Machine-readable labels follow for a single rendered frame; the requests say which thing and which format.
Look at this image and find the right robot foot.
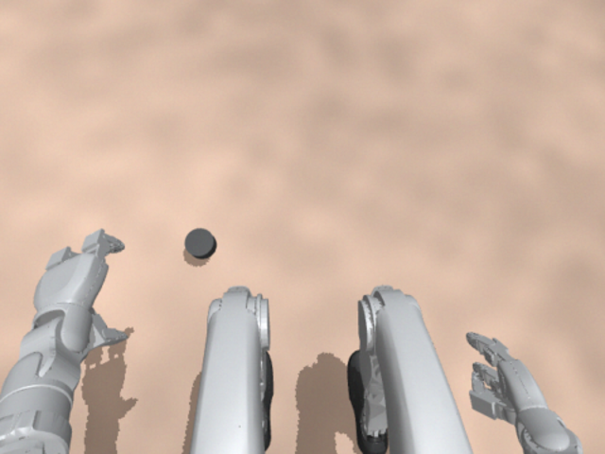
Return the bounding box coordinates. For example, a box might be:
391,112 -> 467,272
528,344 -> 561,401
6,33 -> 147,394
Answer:
347,350 -> 389,454

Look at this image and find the right robot arm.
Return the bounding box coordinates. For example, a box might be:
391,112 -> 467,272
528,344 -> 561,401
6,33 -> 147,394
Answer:
515,408 -> 583,454

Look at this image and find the left robot arm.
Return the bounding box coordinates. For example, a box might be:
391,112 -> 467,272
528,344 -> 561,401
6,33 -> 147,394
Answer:
0,303 -> 93,454

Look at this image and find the left robot hand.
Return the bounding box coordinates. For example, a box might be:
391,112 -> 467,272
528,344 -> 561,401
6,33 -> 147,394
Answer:
34,229 -> 128,351

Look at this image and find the tin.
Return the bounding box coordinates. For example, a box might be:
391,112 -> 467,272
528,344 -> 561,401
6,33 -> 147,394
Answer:
184,228 -> 216,259

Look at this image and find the right robot hand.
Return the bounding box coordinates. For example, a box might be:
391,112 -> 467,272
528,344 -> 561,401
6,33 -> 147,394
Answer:
466,332 -> 549,426

